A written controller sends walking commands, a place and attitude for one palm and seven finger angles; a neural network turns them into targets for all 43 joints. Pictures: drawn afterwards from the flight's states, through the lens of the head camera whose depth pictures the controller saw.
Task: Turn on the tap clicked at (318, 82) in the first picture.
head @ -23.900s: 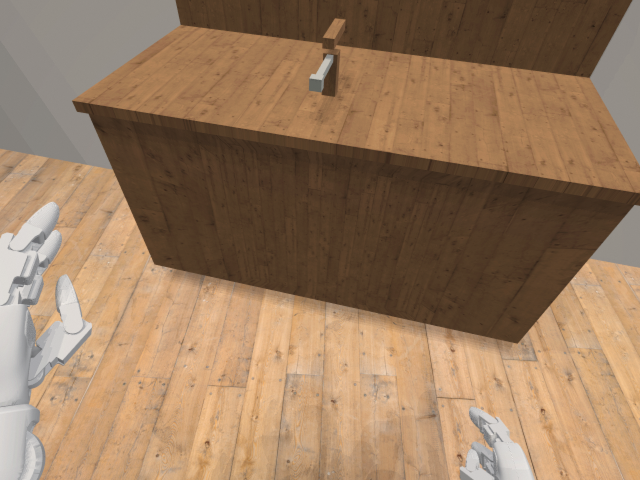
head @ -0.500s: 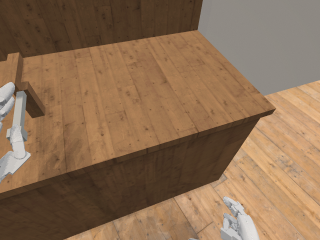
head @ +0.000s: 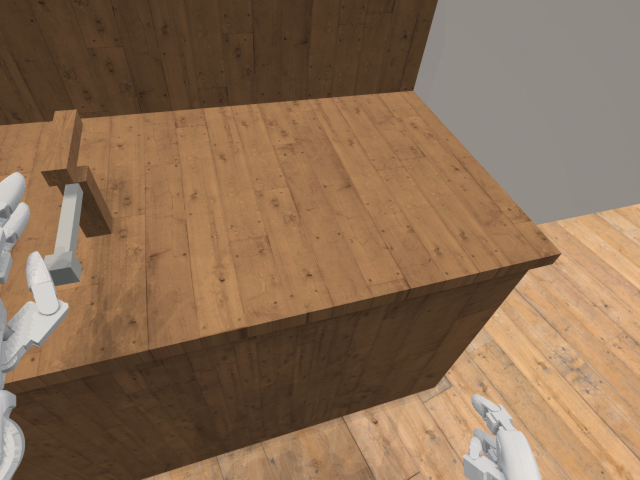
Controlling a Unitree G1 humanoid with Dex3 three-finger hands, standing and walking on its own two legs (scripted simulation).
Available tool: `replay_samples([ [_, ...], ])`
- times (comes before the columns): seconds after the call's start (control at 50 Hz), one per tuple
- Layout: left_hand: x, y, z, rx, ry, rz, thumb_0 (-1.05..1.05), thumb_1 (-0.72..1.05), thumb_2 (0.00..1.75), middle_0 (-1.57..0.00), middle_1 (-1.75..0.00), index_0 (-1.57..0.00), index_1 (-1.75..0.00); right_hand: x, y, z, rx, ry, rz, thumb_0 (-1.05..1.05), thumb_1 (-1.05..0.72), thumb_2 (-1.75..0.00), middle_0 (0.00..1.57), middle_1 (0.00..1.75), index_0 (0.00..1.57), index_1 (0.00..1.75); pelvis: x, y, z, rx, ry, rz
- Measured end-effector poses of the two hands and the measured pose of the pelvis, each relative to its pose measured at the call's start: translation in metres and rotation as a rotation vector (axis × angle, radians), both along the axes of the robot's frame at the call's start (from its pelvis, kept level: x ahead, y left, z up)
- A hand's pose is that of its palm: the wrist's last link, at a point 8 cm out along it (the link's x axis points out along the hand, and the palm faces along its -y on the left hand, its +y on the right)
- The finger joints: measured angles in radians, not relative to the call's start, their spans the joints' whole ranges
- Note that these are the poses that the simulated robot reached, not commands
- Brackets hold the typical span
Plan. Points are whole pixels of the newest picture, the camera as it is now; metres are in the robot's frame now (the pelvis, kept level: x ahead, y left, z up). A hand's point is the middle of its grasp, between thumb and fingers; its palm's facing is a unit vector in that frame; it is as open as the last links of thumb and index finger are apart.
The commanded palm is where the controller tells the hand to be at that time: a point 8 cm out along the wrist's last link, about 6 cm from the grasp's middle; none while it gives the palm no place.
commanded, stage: come to a stop and stand still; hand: left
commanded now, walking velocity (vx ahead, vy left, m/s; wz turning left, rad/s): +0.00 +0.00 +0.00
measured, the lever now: (62, 268) +0.30 +0.33 +0.09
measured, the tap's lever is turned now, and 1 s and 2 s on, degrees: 0 0 0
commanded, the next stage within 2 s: look again from close up in 0.34 s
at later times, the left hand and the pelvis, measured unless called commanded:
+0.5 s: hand (55, 235) +0.27 +0.28 +0.20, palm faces +0.51 -0.79 -0.35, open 7.4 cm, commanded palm +0.17 +0.28 +0.18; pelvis +0.01 +0.00 +0.00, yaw +0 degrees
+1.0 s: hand (88, 256) +0.26 +0.25 +0.18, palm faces +0.36 -0.87 -0.35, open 7.4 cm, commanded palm +0.20 +0.30 +0.18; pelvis +0.04 +0.02 +0.00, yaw -1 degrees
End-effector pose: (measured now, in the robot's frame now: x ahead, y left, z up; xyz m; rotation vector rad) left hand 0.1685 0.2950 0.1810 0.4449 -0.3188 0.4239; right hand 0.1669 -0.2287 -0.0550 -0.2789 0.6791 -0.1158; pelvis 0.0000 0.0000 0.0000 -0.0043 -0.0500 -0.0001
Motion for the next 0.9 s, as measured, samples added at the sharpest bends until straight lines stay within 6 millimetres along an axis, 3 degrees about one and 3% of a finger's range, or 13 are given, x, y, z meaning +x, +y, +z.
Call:
replay_samples([
  [0.12, -0.004, -0.003, 0.004, -0.010, -0.015, -0.012, 0.01, 0.89, 0.90, -0.21, -0.30, -0.21, -0.30, 0.001, 0.034, -0.009, 0.081, -0.015, 0.063, 0.01, -0.91, -0.90, 0.20, 0.30, 0.20, 0.30, -0.002, 0.006, -0.001, -0.002, -0.020, 0.013],
  [0.22, -0.007, -0.001, 0.007, -0.001, 0.000, 0.001, 0.01, 0.89, 0.90, -0.21, -0.30, -0.21, -0.30, -0.001, 0.045, -0.012, 0.122, -0.003, 0.071, 0.01, -0.90, -0.90, 0.20, 0.30, 0.20, 0.30, 0.002, 0.007, 0.002, -0.009, -0.015, 0.011],
  [0.36, 0.007, 0.002, -0.005, -0.047, 0.052, 0.044, 0.01, 0.89, 0.90, -0.21, -0.30, -0.21, -0.30, -0.004, 0.030, -0.016, 0.097, 0.044, 0.054, 0.01, -0.90, -0.90, 0.21, 0.30, 0.20, 0.30, 0.010, 0.003, 0.006, -0.010, 0.003, 0.014],
  [0.4, 0.022, 0.012, 0.008, 0.073, 0.020, 0.036, 0.01, 0.89, 0.90, -0.21, -0.30, -0.21, -0.30, -0.004, 0.023, -0.017, 0.060, 0.059, 0.089, 0.01, -0.91, -0.90, 0.20, 0.30, 0.20, 0.30, 0.008, -0.002, 0.005, -0.011, 0.017, 0.028],
  [0.48, 0.049, 0.025, 0.026, 0.067, -0.076, 0.043, 0.01, 0.89, 0.90, -0.21, -0.30, -0.21, -0.30, -0.001, 0.010, -0.016, 0.067, 0.062, 0.068, 0.01, -0.91, -0.90, 0.20, 0.30, 0.20, 0.30, 0.008, -0.005, 0.004, -0.003, 0.023, 0.007],
  [0.6, 0.058, -0.025, 0.013, 0.050, 0.023, -0.165, 0.01, 0.90, 0.90, -0.21, -0.30, -0.20, -0.30, 0.008, -0.002, -0.010, 0.093, -0.011, -0.029, 0.01, -0.91, -0.90, 0.20, 0.30, 0.20, 0.30, 0.026, 0.006, 0.006, -0.006, 0.039, -0.032],
  [0.66, 0.058, -0.026, -0.001, 0.057, 0.097, -0.206, 0.01, 0.89, 0.90, -0.21, -0.30, -0.21, -0.30, 0.012, -0.003, -0.007, 0.074, 0.002, -0.054, 0.01, -0.91, -0.90, 0.20, 0.30, 0.20, 0.30, 0.035, 0.005, 0.007, -0.006, 0.046, -0.030],
  [0.72, 0.059, -0.007, -0.008, 0.052, 0.119, -0.153, 0.01, 0.89, 0.90, -0.22, -0.31, -0.22, -0.30, 0.019, -0.001, -0.003, 0.045, 0.021, -0.041, 0.01, -0.91, -0.90, 0.20, 0.30, 0.20, 0.30, 0.041, 0.004, 0.007, -0.006, 0.046, -0.021],
  [0.8, 0.061, 0.012, -0.003, 0.025, 0.054, -0.065, 0.01, 0.89, 0.90, -0.22, -0.31, -0.22, -0.30, 0.035, 0.005, 0.001, 0.018, 0.018, 0.007, 0.01, -0.91, -0.90, 0.20, 0.30, 0.20, 0.30, 0.046, 0.007, 0.007, -0.012, 0.037, -0.009],
  [0.9, 0.060, 0.005, 0.011, -0.010, -0.043, -0.086, 0.01, 0.89, 0.90, -0.21, -0.30, -0.21, -0.30, 0.058, 0.021, 0.009, 0.029, -0.046, 0.048, 0.01, -0.91, -0.90, 0.20, 0.30, 0.20, 0.30, 0.047, 0.015, 0.006, -0.018, 0.028, -0.011],
])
